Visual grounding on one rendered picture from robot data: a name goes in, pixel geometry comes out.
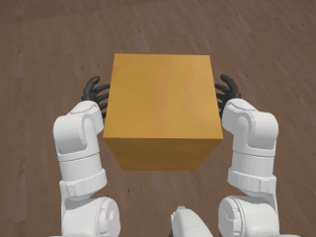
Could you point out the robot left forearm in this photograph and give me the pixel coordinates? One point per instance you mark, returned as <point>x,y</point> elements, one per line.
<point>77,148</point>

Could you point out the robot left upper arm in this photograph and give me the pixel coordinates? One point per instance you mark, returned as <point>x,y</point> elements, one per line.
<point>91,217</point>

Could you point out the robot left hand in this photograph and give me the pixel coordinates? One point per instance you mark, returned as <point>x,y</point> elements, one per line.
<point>90,94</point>

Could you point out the right robot thigh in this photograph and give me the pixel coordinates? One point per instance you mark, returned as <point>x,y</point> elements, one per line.
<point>186,223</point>

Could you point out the robot right upper arm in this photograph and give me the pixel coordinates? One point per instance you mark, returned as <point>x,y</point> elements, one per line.
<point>243,216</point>

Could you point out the carton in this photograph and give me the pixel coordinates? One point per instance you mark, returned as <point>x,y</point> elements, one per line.
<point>162,112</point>

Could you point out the robot right forearm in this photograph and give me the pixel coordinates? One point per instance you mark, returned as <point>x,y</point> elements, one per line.
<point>254,150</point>

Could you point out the robot right hand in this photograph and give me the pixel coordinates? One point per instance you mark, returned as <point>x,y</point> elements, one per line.
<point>229,93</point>

